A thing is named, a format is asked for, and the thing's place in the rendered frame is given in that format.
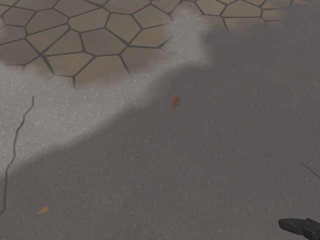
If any right robot hand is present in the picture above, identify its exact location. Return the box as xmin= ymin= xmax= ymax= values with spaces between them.
xmin=278 ymin=218 xmax=320 ymax=240

